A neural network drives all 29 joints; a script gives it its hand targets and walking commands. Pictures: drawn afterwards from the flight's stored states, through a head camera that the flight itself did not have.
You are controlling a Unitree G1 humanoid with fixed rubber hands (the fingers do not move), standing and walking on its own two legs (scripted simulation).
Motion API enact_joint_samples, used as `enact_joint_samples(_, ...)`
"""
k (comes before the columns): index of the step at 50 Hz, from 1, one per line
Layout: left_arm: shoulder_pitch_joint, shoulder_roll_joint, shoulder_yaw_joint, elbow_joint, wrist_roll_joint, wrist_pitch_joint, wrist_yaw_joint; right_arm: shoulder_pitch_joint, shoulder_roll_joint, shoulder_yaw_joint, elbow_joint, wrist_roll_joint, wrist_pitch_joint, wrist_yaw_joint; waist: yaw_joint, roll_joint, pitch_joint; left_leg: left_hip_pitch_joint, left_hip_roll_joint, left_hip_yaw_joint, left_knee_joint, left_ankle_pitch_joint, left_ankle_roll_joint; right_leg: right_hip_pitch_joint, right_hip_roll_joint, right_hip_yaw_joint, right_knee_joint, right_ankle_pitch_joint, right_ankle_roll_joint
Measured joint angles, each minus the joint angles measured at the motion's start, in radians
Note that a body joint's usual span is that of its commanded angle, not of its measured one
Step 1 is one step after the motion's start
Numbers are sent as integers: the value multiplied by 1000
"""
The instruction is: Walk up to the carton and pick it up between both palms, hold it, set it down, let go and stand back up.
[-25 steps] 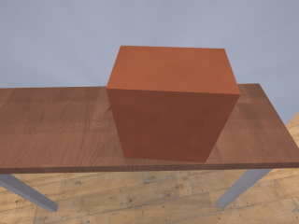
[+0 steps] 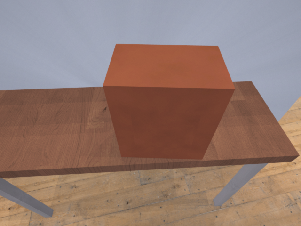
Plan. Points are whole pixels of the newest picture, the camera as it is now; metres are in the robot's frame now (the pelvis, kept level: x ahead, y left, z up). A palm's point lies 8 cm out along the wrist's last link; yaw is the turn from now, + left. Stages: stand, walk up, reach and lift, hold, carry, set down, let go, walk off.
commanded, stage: walk up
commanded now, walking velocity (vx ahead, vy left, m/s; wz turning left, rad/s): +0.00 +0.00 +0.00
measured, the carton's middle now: (163, 108) +0.41 -0.01 +0.09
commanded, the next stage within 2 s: stand in 0.26 s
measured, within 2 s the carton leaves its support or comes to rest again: neither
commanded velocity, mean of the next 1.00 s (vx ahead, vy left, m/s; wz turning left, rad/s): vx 0.00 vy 0.00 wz -0.01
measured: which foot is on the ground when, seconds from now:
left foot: down 0.00-1.00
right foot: down 0.00-1.00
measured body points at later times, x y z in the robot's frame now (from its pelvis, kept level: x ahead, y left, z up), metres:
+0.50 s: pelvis -0.01 +0.00 +0.00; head +0.02 +0.00 +0.45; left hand -0.02 +0.20 -0.17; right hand -0.03 -0.20 -0.17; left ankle -0.03 +0.11 -0.74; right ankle +0.00 -0.09 -0.74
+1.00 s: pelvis -0.04 +0.00 +0.00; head +0.02 +0.01 +0.45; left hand +0.09 +0.21 -0.12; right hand +0.10 -0.20 -0.13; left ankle -0.04 +0.11 -0.74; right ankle +0.00 -0.09 -0.74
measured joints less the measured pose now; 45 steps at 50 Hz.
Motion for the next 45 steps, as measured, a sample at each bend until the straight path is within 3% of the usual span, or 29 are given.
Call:
enact_joint_samples(23, 54, -33, -22, 43, -7, -12, -13, 59, 30, 12, 52, 0, -12, 8, 3, 3, -2, 24, 0, 0, -51, 30, -1, 29, 4, 0, -62, 35, 0)
enact_joint_samples(25, -6, -4, -34, -2, -50, 139, -11, -1, 43, -65, -11, 14, 98, 32, -17, -12, -18, -90, -9, -23, 39, -7, 5, -80, -8, -13, 32, -8, 4)
enact_joint_samples(27, -115, 64, -52, -76, -103, 347, 25, -102, 16, -130, -88, 15, 252, 51, -31, -26, -4, -203, -18, -46, 152, -23, 12, -188, -25, -31, 149, -34, 6)
enact_joint_samples(29, -230, 130, -72, -192, -185, 524, 49, -202, -21, -127, -198, 48, 381, 59, -32, -38, -8, -310, -22, -59, 251, -47, 12, -290, -38, -43, 250, -65, 0)
enact_joint_samples(31, -350, 182, -92, -279, -236, 631, 32, -306, -61, -79, -276, 124, 468, 51, -42, -36, -45, -414, -22, -82, 321, -48, 8, -379, -43, -65, 306, -82, -15)
enact_joint_samples(35, -551, 180, -53, -264, -146, 665, -68, -493, -64, 4, -262, 254, 539, -19, -63, -7, -147, -554, -10, -123, 389, -76, 6, -479, -33, -103, 310, -68, -12)
enact_joint_samples(36, -563, 164, -45, -281, -113, 665, -90, -512, -43, 18, -254, 265, 535, -42, -61, -2, -148, -536, -6, -124, 359, -59, 20, -456, -25, -105, 267, -46, -8)
enact_joint_samples(38, -525, 118, -28, -378, -42, 683, -122, -507, 10, 32, -238, 263, 504, -82, -50, -4, -132, -447, -1, -111, 252, -17, 12, -367, -6, -82, 145, 15, -20)
enact_joint_samples(41, -401, 30, -10, -544, 13, 728, -132, -423, 59, 44, -241, 228, 464, -103, -20, -5, -116, -306, -7, -86, 80, 54, 8, -234, 11, -26, -27, 99, -2)
enact_joint_samples(45, -240, -28, -32, -660, 24, 706, -103, -244, 69, 5, -369, 138, 430, -68, 8, 0, -83, -199, -27, -91, -49, 113, 9, -134, 7, -5, -133, 134, 2)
